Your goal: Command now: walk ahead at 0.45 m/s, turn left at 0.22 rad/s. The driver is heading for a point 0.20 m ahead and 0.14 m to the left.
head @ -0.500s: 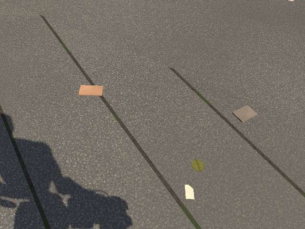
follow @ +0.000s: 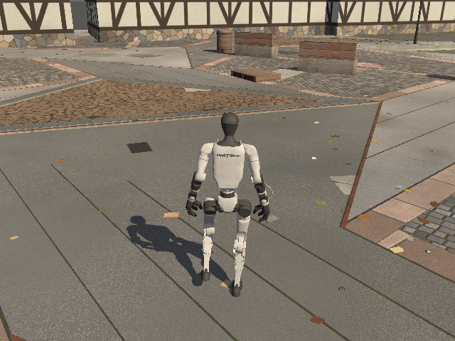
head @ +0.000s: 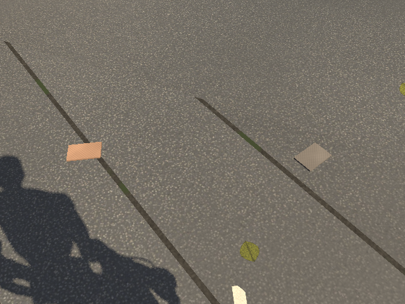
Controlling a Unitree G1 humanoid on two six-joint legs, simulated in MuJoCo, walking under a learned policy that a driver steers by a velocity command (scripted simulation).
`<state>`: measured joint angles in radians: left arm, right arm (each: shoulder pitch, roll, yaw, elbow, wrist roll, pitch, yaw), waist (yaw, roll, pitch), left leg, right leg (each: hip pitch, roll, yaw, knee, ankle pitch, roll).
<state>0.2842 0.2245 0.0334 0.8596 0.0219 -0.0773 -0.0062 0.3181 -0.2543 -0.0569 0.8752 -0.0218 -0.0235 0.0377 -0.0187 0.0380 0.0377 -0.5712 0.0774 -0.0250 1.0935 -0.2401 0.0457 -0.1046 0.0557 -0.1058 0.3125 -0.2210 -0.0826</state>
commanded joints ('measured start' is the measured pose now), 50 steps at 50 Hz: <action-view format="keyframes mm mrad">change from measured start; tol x16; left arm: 1 26 101 20 -23 -4 -31 7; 12 71 150 12 88 -20 -5 35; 14 295 3 -24 94 -71 6 25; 18 78 77 2 88 7 54 27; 50 78 5 -29 251 -14 53 50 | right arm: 1 -9 -40 -13 -46 -5 3 8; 8 -146 8 24 -81 -16 -18 -1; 13 192 -161 -18 35 -51 -58 -36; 19 -99 -28 27 3 19 -18 -57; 50 8 16 48 230 13 9 -71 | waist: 1 2 -109 50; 10 -16 -136 -11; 14 -17 198 -410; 15 -46 14 -424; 18 30 1 -71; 50 10 -37 17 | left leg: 1 -99 7 -15 -37 109 -12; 11 265 -136 118 -558 200 67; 12 396 -114 96 -682 378 84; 14 900 366 -374 -526 1366 357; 19 300 162 -118 -824 591 209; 30 119 88 -127 -874 -265 72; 35 465 -18 -25 -734 76 -2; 50 396 12 -39 -760 147 -5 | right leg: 1 -13 -262 96 -183 423 -73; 11 138 -243 7 182 989 -27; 13 -76 -140 -28 614 418 19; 14 -290 23 37 942 -458 44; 15 -281 5 188 966 -394 49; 30 3 -90 109 134 -12 52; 33 -288 -220 310 -89 -255 16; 50 -87 -149 197 -12 85 28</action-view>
